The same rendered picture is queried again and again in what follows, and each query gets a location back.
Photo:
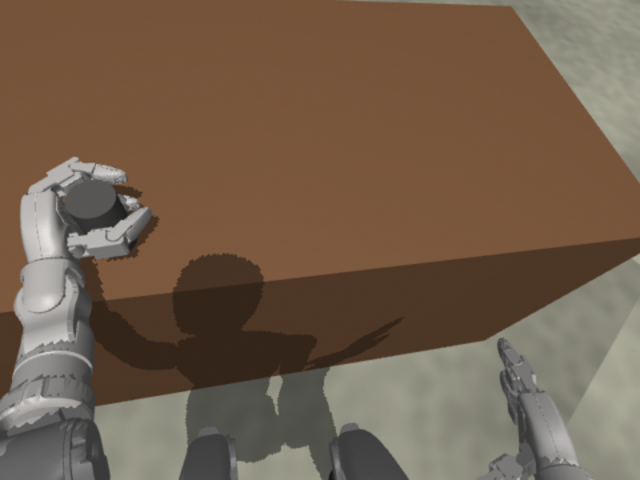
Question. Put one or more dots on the left robot arm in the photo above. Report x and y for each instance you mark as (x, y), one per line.
(47, 429)

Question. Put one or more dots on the right robot hand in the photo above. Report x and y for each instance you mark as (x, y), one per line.
(543, 436)

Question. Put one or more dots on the can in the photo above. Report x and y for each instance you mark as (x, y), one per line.
(94, 204)

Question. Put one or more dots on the left robot hand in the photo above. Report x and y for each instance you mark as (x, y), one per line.
(49, 231)

